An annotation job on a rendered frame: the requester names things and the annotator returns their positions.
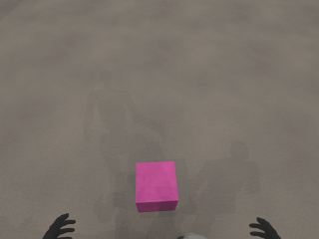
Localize carton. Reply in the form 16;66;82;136
136;161;178;213

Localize right robot hand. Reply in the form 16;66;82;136
249;217;281;239

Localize left robot hand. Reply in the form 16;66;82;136
42;213;76;239

